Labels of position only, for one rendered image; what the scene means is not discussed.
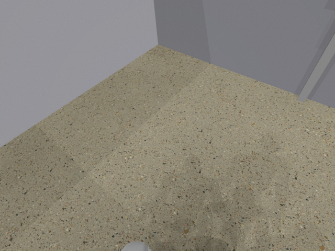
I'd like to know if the panel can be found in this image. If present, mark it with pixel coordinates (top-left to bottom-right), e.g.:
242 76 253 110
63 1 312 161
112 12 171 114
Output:
297 34 335 102

